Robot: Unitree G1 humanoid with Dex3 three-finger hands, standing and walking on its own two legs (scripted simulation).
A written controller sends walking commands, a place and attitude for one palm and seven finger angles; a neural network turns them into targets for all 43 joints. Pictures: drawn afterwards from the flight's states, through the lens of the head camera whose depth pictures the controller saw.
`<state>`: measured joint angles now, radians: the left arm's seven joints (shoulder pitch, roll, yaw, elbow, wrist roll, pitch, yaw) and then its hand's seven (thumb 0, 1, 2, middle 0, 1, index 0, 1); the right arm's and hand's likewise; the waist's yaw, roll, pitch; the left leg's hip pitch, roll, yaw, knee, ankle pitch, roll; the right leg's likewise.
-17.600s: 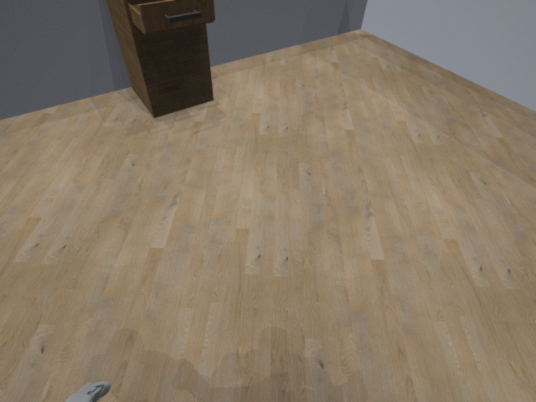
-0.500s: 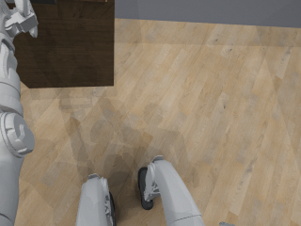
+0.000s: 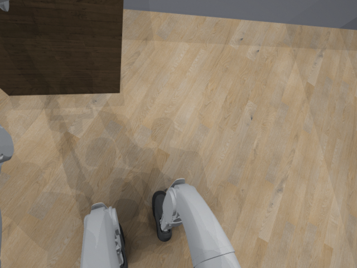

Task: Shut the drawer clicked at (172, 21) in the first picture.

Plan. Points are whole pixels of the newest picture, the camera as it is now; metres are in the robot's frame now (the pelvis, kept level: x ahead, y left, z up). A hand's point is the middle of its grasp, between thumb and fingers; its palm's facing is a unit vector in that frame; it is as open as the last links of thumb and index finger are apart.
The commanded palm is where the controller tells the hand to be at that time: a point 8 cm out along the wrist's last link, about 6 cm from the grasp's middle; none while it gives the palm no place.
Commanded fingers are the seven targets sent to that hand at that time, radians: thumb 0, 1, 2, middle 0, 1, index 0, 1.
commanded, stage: pull the fist back off the drawer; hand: left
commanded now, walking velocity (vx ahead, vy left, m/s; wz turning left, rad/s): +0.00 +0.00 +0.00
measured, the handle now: out of the picture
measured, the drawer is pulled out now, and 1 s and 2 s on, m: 0.00 0.00 0.00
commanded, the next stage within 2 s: draw the hand back to the body in 0.76 s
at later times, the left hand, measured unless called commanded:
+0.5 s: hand out of the picture +0.61 +0.19 +0.06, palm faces -0.04 -1.00 -0.04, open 3.3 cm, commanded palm +0.60 +0.18 +0.06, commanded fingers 0.00 0.90 0.90 -1.40 -1.60 -1.40 -1.60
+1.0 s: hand out of the picture +0.58 +0.20 +0.07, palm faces -0.06 -0.99 -0.09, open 3.3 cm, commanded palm +0.54 +0.22 +0.10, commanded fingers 0.00 0.90 0.90 -1.40 -1.60 -1.40 -1.60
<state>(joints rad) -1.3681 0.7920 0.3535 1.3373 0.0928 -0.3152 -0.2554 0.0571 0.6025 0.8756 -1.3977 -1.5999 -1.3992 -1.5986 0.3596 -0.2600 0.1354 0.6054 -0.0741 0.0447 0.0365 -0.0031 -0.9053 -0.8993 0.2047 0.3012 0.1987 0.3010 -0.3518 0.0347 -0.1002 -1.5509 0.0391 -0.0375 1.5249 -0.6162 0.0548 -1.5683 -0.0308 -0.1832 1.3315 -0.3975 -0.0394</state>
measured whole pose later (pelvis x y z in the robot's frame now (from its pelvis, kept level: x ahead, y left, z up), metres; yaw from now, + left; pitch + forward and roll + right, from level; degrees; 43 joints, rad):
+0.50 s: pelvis -0.01 +0.01 +0.00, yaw -1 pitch +36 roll -8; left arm -1.32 0.77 0.38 1.25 0.09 -0.27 -0.23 0.05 0.69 0.87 -1.40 -1.60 -1.40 -1.60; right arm 0.41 -0.24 0.14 0.60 -0.07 0.05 0.06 0.00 -0.90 -0.90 0.21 0.30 0.20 0.30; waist -0.36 0.04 -0.09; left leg -1.55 0.05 -0.02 1.53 -0.61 0.07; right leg -1.57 -0.02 -0.16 1.32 -0.37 -0.02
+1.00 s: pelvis +0.05 +0.01 +0.04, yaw +0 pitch +34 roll -6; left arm -0.84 0.56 0.41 0.83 -0.06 -0.33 -0.28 0.02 0.89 0.90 -1.39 -1.60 -1.40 -1.60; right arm 0.32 -0.25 0.05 0.54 -0.03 0.10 0.07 0.00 -0.91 -0.90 0.20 0.30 0.20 0.30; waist -0.22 0.05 -0.13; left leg -1.32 0.05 0.00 1.37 -0.64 0.05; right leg -1.37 0.00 -0.13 1.21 -0.43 -0.02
